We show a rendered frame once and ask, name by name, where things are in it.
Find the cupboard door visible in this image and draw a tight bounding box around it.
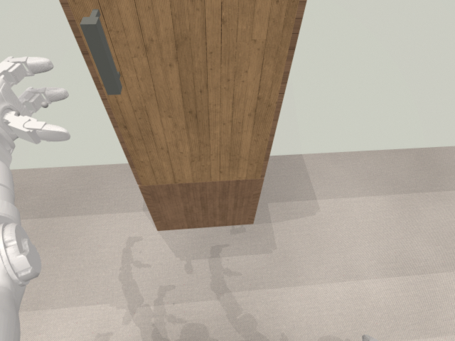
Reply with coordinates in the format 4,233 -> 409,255
68,0 -> 299,185

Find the left robot hand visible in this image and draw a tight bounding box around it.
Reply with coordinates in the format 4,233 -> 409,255
0,56 -> 70,144

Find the robot left forearm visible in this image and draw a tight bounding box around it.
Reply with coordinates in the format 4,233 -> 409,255
0,127 -> 21,225

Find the handle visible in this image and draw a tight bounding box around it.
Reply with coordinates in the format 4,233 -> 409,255
80,9 -> 122,95

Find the robot left upper arm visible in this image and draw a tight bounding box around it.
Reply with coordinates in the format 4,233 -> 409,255
0,222 -> 41,341

